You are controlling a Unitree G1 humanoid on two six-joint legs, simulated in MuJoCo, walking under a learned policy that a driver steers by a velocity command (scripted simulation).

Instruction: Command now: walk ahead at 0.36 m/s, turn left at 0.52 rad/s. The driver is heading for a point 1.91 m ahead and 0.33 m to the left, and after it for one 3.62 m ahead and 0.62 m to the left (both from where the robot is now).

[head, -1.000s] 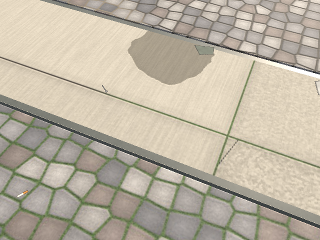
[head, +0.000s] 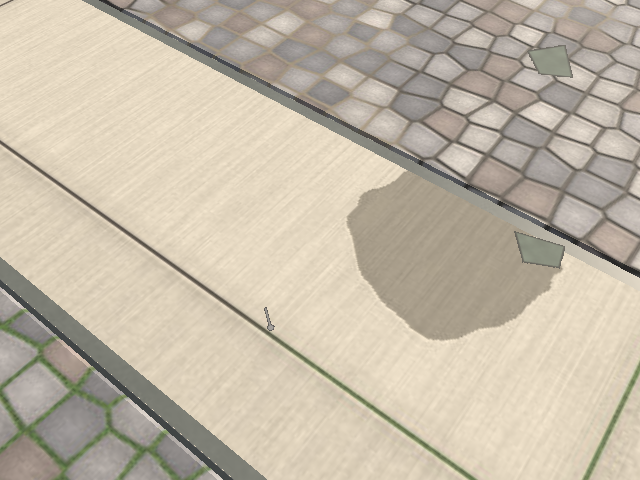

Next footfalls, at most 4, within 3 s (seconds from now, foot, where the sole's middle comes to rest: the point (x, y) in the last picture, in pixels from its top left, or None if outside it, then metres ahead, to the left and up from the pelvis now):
0.02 left None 0.18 0.09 -0.76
0.54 right None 0.32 -0.09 -0.76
0.84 left None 0.18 0.14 -0.76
2.18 left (218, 404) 0.61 0.27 -0.76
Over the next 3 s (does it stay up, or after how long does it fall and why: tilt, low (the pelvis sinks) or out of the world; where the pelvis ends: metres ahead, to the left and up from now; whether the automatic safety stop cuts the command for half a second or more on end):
stays up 0.92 0.21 0.03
